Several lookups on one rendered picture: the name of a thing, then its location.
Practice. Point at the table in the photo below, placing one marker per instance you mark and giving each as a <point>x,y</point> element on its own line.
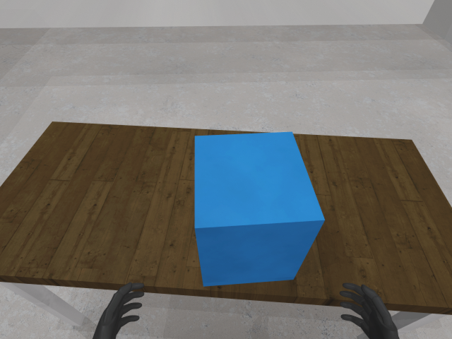
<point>102,205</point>

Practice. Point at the right robot hand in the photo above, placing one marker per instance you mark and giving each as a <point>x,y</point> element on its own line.
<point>377,323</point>

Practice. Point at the carton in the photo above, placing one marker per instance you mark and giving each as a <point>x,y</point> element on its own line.
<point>256,212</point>

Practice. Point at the left robot hand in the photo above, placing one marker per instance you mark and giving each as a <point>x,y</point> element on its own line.
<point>111,319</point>

